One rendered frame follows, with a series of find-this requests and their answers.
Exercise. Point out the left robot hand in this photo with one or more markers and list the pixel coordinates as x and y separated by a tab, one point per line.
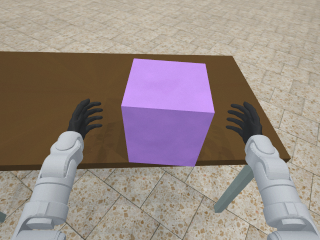
80	120

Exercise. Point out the table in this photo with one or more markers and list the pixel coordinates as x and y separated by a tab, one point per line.
39	91

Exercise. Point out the carton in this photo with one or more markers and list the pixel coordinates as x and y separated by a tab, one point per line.
167	109

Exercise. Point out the robot left upper arm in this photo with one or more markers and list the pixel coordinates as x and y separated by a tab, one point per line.
41	235

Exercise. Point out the robot left forearm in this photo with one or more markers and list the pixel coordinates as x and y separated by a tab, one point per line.
48	203

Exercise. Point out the right robot hand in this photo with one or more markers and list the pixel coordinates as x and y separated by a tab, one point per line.
250	123

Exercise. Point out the robot right forearm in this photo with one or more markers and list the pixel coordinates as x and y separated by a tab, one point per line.
283	208

